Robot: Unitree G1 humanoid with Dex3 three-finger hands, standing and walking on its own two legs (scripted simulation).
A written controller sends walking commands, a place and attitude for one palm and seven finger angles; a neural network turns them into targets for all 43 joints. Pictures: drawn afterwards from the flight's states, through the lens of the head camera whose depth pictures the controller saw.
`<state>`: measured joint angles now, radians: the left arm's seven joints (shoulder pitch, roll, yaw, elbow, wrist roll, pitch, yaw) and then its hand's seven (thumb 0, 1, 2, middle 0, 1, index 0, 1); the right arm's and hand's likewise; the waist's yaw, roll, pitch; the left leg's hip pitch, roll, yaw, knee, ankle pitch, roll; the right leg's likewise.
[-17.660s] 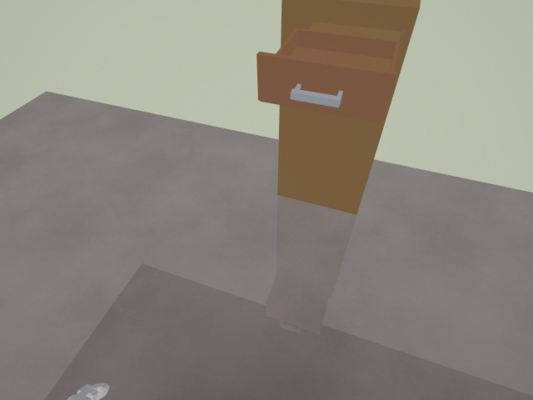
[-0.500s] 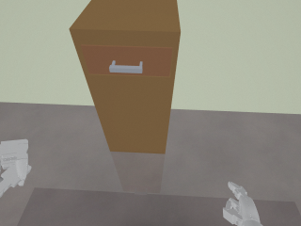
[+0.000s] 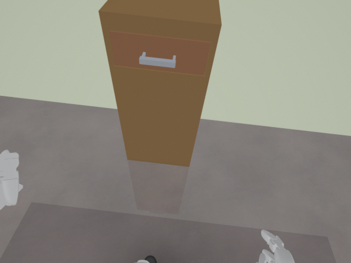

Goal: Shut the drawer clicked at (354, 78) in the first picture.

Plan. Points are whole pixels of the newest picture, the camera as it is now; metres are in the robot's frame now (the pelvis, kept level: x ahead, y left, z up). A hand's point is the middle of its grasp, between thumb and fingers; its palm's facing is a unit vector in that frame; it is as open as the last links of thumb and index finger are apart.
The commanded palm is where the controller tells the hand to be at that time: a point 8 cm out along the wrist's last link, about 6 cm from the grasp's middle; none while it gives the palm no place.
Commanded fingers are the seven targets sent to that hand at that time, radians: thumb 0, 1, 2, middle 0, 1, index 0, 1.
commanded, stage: step back with the hand held close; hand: left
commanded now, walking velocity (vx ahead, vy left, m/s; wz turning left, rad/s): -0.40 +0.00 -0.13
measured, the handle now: (158, 59) +0.80 +0.09 +0.03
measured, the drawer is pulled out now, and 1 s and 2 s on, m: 0.00 0.00 0.00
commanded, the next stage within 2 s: stop stepping back and stand still in 0.14 s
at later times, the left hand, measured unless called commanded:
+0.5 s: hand out of the picture +0.09 +0.25 +0.17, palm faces +0.38 -0.83 -0.42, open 3.2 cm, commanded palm +0.05 +0.27 +0.19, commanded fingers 0.00 0.90 0.90 -1.40 -1.60 -1.40 -1.60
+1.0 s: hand out of the picture +0.06 +0.26 +0.16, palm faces +0.37 -0.83 -0.42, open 3.2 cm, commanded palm +0.01 +0.29 +0.19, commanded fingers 0.00 0.90 0.90 -1.40 -1.60 -1.40 -1.60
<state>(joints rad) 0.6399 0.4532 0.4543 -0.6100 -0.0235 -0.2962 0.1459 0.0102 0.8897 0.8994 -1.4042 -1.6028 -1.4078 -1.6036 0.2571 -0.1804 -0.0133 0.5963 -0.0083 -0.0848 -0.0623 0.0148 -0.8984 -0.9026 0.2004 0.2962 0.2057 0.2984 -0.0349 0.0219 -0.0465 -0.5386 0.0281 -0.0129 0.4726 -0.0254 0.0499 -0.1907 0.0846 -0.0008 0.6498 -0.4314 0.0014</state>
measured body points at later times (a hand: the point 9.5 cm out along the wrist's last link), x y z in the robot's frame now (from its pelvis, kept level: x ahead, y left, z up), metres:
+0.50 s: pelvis -0.09 +0.00 +0.01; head -0.11 +0.02 +0.46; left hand +0.07 +0.29 +0.19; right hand +0.04 -0.27 -0.07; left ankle -0.07 +0.12 -0.72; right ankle -0.15 -0.11 -0.73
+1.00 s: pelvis -0.14 +0.02 +0.01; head -0.15 +0.02 +0.46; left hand +0.03 +0.30 +0.18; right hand -0.02 -0.24 -0.08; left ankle -0.11 +0.13 -0.72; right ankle -0.13 -0.09 -0.73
